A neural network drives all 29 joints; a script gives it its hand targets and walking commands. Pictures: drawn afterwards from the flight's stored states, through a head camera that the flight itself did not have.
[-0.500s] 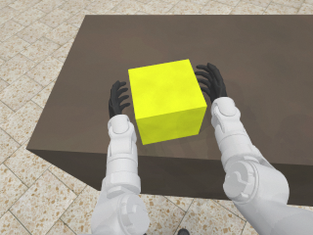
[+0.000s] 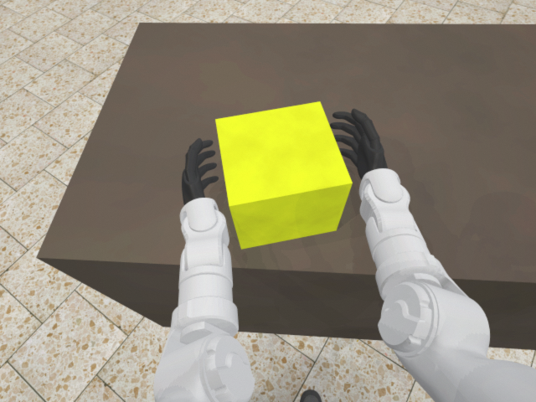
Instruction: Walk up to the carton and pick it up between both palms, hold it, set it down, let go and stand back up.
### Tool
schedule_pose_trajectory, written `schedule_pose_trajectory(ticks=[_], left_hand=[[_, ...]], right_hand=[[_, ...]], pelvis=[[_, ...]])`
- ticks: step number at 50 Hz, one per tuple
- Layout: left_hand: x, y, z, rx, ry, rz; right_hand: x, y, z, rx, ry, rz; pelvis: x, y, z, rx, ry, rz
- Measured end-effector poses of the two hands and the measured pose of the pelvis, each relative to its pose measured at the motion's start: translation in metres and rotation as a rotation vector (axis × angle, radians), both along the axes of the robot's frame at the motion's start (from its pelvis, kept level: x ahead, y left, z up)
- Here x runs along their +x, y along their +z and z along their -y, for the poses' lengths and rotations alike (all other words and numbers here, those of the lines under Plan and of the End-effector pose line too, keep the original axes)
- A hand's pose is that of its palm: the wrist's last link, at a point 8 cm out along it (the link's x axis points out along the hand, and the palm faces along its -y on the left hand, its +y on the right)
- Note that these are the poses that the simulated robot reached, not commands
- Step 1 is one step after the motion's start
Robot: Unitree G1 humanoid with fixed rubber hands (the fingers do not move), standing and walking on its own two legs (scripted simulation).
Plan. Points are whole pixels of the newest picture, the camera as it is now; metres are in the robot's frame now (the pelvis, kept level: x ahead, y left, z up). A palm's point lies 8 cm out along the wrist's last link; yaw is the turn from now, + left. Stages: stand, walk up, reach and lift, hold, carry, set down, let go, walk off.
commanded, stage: set down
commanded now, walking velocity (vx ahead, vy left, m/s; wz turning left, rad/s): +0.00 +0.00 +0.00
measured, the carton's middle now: (279, 178) +0.45 +0.05 +0.01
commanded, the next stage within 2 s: none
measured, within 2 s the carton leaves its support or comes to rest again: neither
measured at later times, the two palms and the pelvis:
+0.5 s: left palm (198, 198) +0.38 +0.17 +0.04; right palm (366, 166) +0.46 -0.09 +0.04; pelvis +0.00 +0.00 +0.00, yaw -1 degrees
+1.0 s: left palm (169, 163) +0.40 +0.19 +0.11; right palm (415, 114) +0.49 -0.14 +0.12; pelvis -0.02 -0.01 -0.01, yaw +0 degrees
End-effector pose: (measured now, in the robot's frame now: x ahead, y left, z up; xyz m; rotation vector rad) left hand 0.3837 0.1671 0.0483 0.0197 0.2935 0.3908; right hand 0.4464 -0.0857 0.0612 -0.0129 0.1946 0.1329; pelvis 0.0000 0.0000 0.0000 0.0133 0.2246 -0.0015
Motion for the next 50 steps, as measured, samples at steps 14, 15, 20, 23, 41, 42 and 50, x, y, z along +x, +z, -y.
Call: schedule_pose_trajectory(ticks=[14, 15, 20, 23, 41, 42, 50], left_hand=[[0.001, -0.005, -0.001, -0.015, 0.003, -0.005], [0.001, -0.005, 0.000, -0.015, 0.003, -0.005], [0.000, -0.007, 0.000, -0.019, 0.013, -0.001], [0.000, -0.010, -0.001, -0.023, 0.010, -0.004], [0.000, 0.018, -0.032, -0.029, 0.037, 0.050], [0.002, 0.024, -0.030, -0.030, 0.031, 0.058], [0.012, 0.060, -0.027, -0.034, 0.018, 0.085]], right_hand=[[0.001, -0.001, 0.001, -0.010, 0.006, -0.009], [0.001, -0.001, 0.001, -0.011, 0.007, -0.011], [0.003, -0.010, 0.002, -0.024, 0.019, -0.045], [0.006, -0.017, 0.002, -0.029, 0.031, -0.078], [0.049, 0.026, 0.032, -0.003, 0.022, -0.052], [0.050, 0.031, 0.036, -0.004, 0.021, -0.050], [0.047, 0.056, 0.054, -0.007, 0.025, -0.042]], pelvis=[[0.002, 0.000, -0.001, -0.001, -0.002, 0.004], [0.002, 0.000, -0.001, -0.002, -0.003, 0.002], [0.001, -0.001, -0.003, -0.006, -0.008, -0.017], [-0.001, -0.002, -0.004, -0.010, -0.014, -0.037], [-0.020, -0.015, 0.004, -0.022, 0.003, -0.171], [-0.021, -0.014, 0.005, -0.020, 0.005, -0.165], [-0.020, -0.010, 0.013, -0.003, 0.005, -0.101]])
